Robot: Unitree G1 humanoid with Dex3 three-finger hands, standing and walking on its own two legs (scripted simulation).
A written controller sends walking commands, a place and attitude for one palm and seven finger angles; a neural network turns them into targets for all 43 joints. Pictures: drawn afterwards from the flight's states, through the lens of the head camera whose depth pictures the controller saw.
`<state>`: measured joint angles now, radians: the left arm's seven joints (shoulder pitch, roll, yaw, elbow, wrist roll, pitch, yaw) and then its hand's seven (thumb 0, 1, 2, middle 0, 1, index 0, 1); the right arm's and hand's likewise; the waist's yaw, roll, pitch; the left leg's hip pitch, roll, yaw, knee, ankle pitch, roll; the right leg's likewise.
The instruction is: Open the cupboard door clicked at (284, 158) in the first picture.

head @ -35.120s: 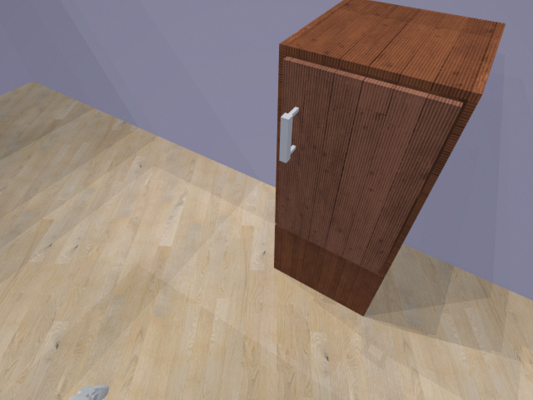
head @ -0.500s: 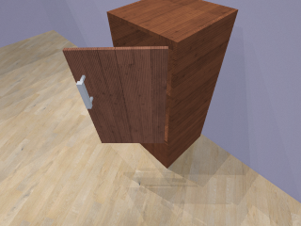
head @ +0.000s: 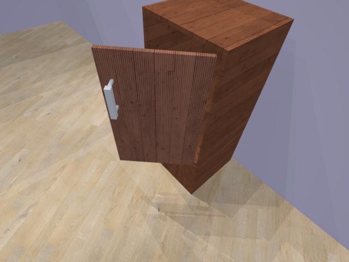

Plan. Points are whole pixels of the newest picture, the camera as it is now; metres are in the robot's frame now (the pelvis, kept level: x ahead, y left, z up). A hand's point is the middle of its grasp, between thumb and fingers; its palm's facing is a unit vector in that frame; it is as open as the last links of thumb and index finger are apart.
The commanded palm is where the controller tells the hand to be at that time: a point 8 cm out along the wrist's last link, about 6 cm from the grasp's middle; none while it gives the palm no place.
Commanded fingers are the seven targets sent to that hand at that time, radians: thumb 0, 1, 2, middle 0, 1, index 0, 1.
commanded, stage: come to a stop and stand still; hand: left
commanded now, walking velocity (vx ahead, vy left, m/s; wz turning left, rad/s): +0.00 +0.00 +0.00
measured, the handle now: (112, 99) +0.60 +0.26 -0.01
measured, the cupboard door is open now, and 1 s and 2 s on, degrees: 45 45 45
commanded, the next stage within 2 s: look again from close up in 0.16 s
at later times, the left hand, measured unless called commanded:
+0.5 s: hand out of the picture +0.00 +0.18 -0.18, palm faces +0.01 -0.98 -0.22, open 7.4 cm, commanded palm none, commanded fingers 0.00 0.90 0.90 -0.20 -0.30 -0.20 -0.30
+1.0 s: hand out of the picture -0.05 +0.14 -0.18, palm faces +0.06 -0.99 -0.16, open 7.4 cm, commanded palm none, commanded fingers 0.00 0.90 0.90 -0.20 -0.30 -0.20 -0.30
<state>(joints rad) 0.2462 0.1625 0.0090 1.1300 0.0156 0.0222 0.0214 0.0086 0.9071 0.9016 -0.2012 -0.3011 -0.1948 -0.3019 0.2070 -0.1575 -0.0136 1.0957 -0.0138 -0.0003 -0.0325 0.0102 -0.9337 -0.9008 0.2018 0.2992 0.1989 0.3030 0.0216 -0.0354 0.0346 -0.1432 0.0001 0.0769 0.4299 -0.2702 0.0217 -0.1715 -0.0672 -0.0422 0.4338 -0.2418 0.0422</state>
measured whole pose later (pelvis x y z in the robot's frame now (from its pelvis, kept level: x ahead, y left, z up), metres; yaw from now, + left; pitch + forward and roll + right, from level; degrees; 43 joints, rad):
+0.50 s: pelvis -0.01 +0.00 -0.01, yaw +0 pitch -2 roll +0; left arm 0.27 0.15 -0.01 1.08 0.02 0.00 0.04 0.01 0.90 0.90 -0.20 -0.30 -0.20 -0.30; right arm 0.31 -0.15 -0.01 1.06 -0.02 -0.01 -0.03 0.02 -0.92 -0.90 0.20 0.30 0.20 0.30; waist -0.01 0.02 0.04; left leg -0.20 0.00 0.07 0.56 -0.32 0.03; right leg -0.22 -0.08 -0.04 0.56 -0.29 0.04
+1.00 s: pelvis -0.04 -0.02 -0.01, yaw +1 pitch -2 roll +0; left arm 0.36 0.13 0.01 1.07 0.02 0.00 0.02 0.01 0.90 0.90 -0.20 -0.30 -0.20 -0.30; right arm 0.36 -0.16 -0.01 1.08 -0.02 0.01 -0.01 0.01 -0.91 -0.90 0.20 0.30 0.20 0.30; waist 0.00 0.00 0.00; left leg -0.23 0.03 0.05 0.55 -0.30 0.01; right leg -0.25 -0.04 -0.06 0.53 -0.25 0.00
